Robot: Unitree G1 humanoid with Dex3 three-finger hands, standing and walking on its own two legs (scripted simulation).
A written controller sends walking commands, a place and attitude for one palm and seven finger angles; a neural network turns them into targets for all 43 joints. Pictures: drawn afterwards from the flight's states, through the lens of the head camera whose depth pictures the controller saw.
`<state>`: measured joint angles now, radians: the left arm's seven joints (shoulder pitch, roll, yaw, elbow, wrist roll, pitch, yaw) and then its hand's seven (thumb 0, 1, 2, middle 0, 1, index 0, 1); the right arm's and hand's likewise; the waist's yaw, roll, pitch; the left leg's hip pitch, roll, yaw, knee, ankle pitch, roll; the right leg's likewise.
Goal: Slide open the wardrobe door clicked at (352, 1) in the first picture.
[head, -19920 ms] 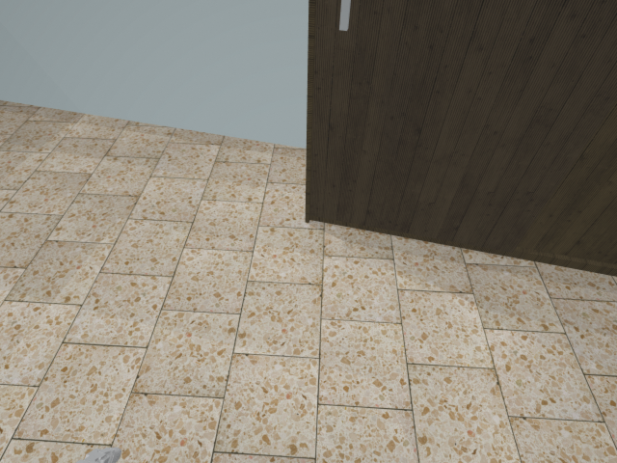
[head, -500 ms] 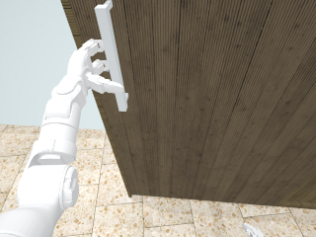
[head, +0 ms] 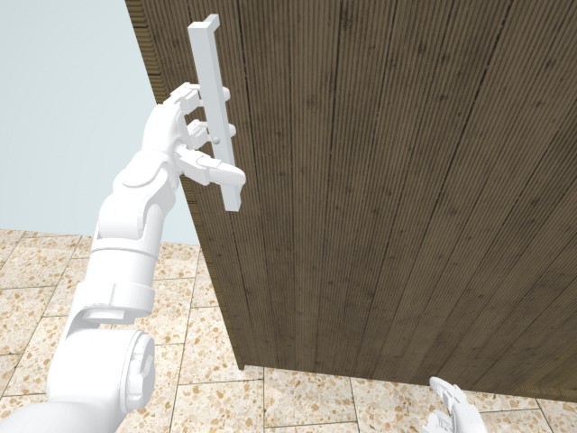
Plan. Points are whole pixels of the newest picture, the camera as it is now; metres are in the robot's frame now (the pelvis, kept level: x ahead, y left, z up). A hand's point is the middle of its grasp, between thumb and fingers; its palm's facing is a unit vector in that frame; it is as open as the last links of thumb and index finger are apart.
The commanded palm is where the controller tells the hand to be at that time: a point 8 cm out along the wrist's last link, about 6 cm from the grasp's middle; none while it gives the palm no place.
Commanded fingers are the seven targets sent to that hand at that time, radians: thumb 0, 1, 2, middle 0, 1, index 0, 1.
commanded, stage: slide the fingers in behind the handle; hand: left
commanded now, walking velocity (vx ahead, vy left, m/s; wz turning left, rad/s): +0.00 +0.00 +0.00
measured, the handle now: (224, 125) +0.47 +0.13 +0.22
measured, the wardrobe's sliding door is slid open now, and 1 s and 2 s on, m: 0.00 0.00 0.00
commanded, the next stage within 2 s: grip the handle and tug to test in 0.96 s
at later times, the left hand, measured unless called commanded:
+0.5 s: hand (225, 144) +0.41 +0.11 +0.23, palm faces -0.06 -1.00 +0.00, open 14.1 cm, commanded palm +0.39 +0.16 +0.23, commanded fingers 0.00 -0.50 0.30 -0.30 -1.20 -0.30 -1.20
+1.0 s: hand (223, 143) +0.41 +0.11 +0.23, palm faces -0.05 -1.00 +0.00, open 14.0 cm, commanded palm +0.39 +0.16 +0.23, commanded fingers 0.00 -0.50 0.30 -0.30 -1.20 -0.30 -1.20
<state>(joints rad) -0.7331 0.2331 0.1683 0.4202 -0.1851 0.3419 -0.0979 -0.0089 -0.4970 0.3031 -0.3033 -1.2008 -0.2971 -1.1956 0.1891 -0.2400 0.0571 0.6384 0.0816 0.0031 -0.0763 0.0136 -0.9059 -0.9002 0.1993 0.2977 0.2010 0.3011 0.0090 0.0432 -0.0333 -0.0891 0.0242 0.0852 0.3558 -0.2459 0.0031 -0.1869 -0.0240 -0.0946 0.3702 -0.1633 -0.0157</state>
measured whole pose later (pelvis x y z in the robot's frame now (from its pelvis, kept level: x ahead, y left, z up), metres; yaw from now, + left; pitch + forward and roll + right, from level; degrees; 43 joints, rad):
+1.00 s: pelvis +0.00 +0.00 +0.00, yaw +0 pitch -1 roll +0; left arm -0.73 0.21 0.15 0.42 -0.18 0.35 -0.05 -0.01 -0.50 0.30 -0.30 -1.20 -0.30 -1.20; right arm 0.21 -0.24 0.05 0.66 0.08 0.01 -0.08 0.01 -0.91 -0.90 0.20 0.30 0.20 0.30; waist 0.00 0.04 -0.03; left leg -0.09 0.02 0.09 0.35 -0.24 0.01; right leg -0.18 -0.02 -0.09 0.35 -0.15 -0.01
